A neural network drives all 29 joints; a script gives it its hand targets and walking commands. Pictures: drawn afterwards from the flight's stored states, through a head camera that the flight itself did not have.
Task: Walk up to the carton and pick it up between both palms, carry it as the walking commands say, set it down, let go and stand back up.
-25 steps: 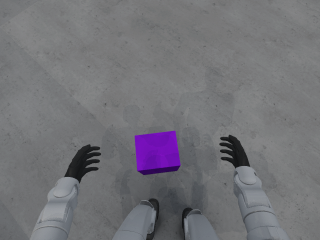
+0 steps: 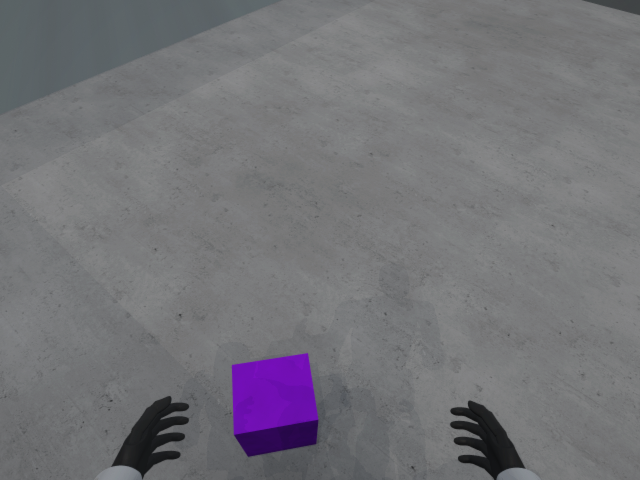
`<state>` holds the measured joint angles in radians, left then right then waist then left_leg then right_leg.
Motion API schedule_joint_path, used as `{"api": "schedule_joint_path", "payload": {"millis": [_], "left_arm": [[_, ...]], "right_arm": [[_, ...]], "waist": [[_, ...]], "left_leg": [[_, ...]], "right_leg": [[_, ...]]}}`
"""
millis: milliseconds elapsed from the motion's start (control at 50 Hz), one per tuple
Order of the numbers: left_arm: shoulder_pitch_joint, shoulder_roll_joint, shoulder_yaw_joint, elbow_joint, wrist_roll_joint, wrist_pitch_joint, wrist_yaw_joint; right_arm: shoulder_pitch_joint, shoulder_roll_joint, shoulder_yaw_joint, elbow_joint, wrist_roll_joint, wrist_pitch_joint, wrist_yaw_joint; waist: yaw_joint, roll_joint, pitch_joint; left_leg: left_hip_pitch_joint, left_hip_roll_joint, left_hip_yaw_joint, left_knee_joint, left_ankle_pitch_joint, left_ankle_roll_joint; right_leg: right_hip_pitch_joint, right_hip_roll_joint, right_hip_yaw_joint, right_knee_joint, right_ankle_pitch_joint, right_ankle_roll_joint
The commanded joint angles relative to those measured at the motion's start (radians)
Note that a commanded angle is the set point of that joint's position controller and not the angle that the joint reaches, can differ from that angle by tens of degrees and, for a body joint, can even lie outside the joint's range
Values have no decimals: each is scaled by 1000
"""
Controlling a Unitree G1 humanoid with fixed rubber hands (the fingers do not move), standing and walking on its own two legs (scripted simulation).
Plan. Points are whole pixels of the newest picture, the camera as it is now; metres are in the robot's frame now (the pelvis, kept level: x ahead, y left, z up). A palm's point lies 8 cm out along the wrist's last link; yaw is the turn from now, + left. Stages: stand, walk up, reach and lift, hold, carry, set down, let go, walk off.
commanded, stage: let go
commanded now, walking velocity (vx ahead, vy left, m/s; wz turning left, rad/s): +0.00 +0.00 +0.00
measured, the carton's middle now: (276, 407) +0.37 +0.11 -0.64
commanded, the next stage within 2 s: stand in 0.24 s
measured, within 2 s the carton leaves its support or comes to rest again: neither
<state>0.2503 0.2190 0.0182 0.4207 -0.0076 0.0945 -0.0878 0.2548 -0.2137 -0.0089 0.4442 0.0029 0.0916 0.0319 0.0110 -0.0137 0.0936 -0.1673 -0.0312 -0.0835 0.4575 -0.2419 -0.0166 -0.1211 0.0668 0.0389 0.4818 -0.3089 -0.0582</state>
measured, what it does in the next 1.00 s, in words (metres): shifts its weight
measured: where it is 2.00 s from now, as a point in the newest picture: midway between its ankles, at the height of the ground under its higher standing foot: outside the picture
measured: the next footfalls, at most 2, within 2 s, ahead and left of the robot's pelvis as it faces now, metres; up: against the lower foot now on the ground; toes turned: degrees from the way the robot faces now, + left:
none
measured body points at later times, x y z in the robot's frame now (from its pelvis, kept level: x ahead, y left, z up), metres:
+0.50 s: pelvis +0.01 +0.04 +0.00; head +0.01 +0.06 +0.44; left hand +0.14 +0.32 -0.12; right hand +0.13 -0.25 -0.09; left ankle +0.01 +0.13 -0.74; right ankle -0.03 -0.08 -0.74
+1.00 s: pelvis +0.01 +0.05 +0.00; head -0.01 +0.06 +0.45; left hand +0.13 +0.33 -0.12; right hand +0.08 -0.25 -0.11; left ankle +0.01 +0.14 -0.74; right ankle -0.03 -0.08 -0.74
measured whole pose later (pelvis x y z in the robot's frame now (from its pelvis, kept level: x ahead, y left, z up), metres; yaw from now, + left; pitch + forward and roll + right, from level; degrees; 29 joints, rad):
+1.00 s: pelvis +0.01 +0.05 +0.00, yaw -3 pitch -2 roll +0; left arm 0.22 0.33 0.02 0.86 0.03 0.00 0.03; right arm 0.18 -0.30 -0.03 0.96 -0.03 -0.01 -0.02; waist -0.01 -0.03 0.00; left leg -0.15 -0.06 0.00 0.43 -0.24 0.05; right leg -0.10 0.02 0.10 0.43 -0.28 0.01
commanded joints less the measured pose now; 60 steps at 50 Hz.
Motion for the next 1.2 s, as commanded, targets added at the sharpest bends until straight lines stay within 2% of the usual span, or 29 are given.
{"api": "schedule_joint_path", "payload": {"millis": [0, 20, 40, 80, 100, 200, 220, 260, 300, 360, 380, 440, 460, 540, 620, 640, 660, 680, 700, 720, 760, 780, 800, 840, 860, 880, 900, 920, 1180], "left_arm": [[-93, 143, 63, -125, 26, 9, 1], [-78, 151, 69, -125, 31, 18, 4], [-67, 144, 68, -105, 33, 24, 5], [-89, 147, 79, -121, 36, 46, 14], [-94, 147, 83, -123, 39, 60, 22], [-102, 130, 81, -149, 42, 112, 58], [-88, 216, 96, 16, 24, 29, 94], [-93, 228, 89, 33, 40, -21, 107], [-93, 207, 77, 56, 39, -55, 103], [-87, 202, 72, 102, 36, -79, 102], [-63, 203, 73, 123, 35, -86, 108], [-83, 210, 63, 169, 38, -88, 111], [-83, 211, 62, 181, 35, -90, 112], [-48, 229, 57, 238, 40, -98, 115], [-48, 245, 52, 276, 39, -100, 117], [-43, 239, 50, 287, 39, -103, 117], [-40, 243, 49, 297, 40, -102, 116], [-41, 243, 45, 302, 38, -104, 118], [-43, 245, 45, 308, 36, -104, 117], [-43, 249, 44, 317, 38, -105, 119], [-30, 244, 42, 329, 39, -104, 119], [-32, 257, 43, 335, 40, -104, 120], [-36, 250, 41, 343, 38, -106, 121], [-50, 262, 43, 345, 40, -110, 122], [-41, 263, 41, 356, 40, -109, 125], [-50, 266, 39, 357, 38, -109, 123], [-57, 261, 40, 361, 37, -113, 122], [-47, 261, 38, 375, 38, -112, 125], [-95, 307, 30, 435, 31, -126, 116]], "right_arm": [[-105, -55, 13, -163, 21, -3, 4], [-86, -58, 15, -148, 26, 6, 6], [-84, -59, 10, -151, 19, 9, 5], [-75, -57, 10, -150, 28, 5, 1], [-74, -65, 3, -143, 24, 2, -4], [-49, -95, -4, -99, 22, -6, -12], [-56, -206, -51, 72, -60, -26, -47], [-54, -215, -67, 93, -68, -50, -58], [-84, -210, -62, 113, -59, -75, -63], [-85, -214, -68, 167, -52, -98, -64], [-98, -207, -67, 186, -52, -103, -65], [-111, -223, -73, 223, -46, -111, -61], [-111, -228, -72, 244, -49, -110, -63], [-121, -260, -80, 284, -48, -115, -67], [-127, -276, -80, 325, -45, -118, -69], [-143, -273, -80, 330, -44, -120, -67], [-111, -278, -80, 343, -42, -120, -71], [-123, -284, -81, 352, -42, -119, -69], [-114, -293, -82, 361, -41, -121, -69], [-113, -282, -78, 368, -43, -120, -71], [-104, -294, -79, 389, -40, -120, -73], [-119, -284, -78, 391, -41, -124, -72], [-120, -296, -77, 394, -41, -125, -71], [-123, -281, -71, 410, -39, -124, -67], [-137, -278, -71, 416, -43, -124, -65], [-131, -285, -70, 419, -36, -122, -64], [-138, -283, -70, 426, -36, -124, -64], [-122, -287, -70, 441, -38, -124, -65], [-151, -284, -44, 507, -26, -117, -51]], "waist": [[17, -33, -31], [21, -6, -38], [20, -42, -34], [11, -16, -32], [9, -25, -46], [-5, 13, -81], [24, -131, -61], [1, -77, -66], [4, -16, -105], [-3, 23, -148], [14, 20, -156], [-8, 54, -184], [-4, 91, -181], [-2, 101, -148], [-6, 92, -157], [-1, 84, -162], [-17, 78, -147], [-10, 52, -136], [-15, 66, -148], [-15, 35, -129], [-11, 43, -135], [-11, 20, -111], [-12, 38, -110], [-9, 3, -101], [-7, 13, -93], [-12, -15, -96], [-14, 20, -102], [-14, 2, -114], [-21, 6, -85]], "left_leg": [[133, -41, 75, 29, 106, 17], [116, -34, 70, 23, 91, 19], [114, -40, 74, 21, 89, 22], [110, -36, 69, 34, 94, 22], [88, -38, 63, 31, 102, 26], [20, -33, 59, 36, 105, 26], [-46, 39, 18, 51, 140, -14], [-36, 55, -16, 37, 67, 0], [-30, 62, -10, 43, 96, 13], [-16, 94, -36, 27, 226, 24], [-17, 95, -44, 23, 268, 28], [0, 107, -54, 4, 284, 31], [12, 107, -48, -11, 296, 29], [6, 135, -90, -56, 317, 37], [48, 147, -113, -86, 334, 25], [47, 144, -100, -79, 340, 33], [42, 144, -99, -89, 313, 31], [43, 142, -99, -89, 337, 32], [43, 135, -83, -89, 353, 27], [37, 131, -75, -80, 375, 29], [51, 140, -86, -97, 359, 26], [43, 135, -87, -100, 331, 25], [39, 136, -83, -98, 315, 32], [27, 132, -80, -102, 303, 36], [29, 132, -78, -111, 278, 37], [25, 122, -69, -101, 276, 32], [41, 130, -74, -117, 264, 33], [47, 128, -74, -109, 256, 36], [56, 120, -66, -138, 127, 32]], "right_leg": [[-77, -148, 77, -161, 218, 73], [-38, -148, 79, -148, 241, 74], [-34, -146, 78, -150, 247, 72], [-32, -147, 78, -134, 310, 72], [-22, -140, 76, -118, 349, 74], [20, -104, 37, -62, 362, 72], [-106, -116, 94, -75, 201, 92], [-137, -111, 114, -108, 24, 71], [-118, -126, 135, -97, 53, 51], [-71, -112, 107, -39, 188, 47], [-55, -116, 109, -30, 247, 49], [-39, -109, 101, -19, 240, 38], [-44, -106, 104, -14, 225, 41], [-39, -98, 90, -17, 207, 40], [-50, -93, 85, -10, 189, 41], [-36, -104, 93, -23, 214, 42], [-39, -104, 97, -32, 196, 40], [-42, -107, 92, -29, 216, 42], [-26, -108, 96, -30, 229, 40], [-20, -120, 105, -42, 267, 41], [-23, -118, 99, -46, 238, 44], [-39, -114, 98, -53, 226, 46], [-35, -123, 114, -65, 225, 43], [-31, -133, 117, -72, 240, 41], [-32, -137, 120, -83, 234, 42], [-24, -139, 123, -94, 259, 44], [-32, -140, 124, -90, 224, 41], [-21, -142, 128, -105, 236, 39], [-61, -151, 155, -172, 157, 39]]}}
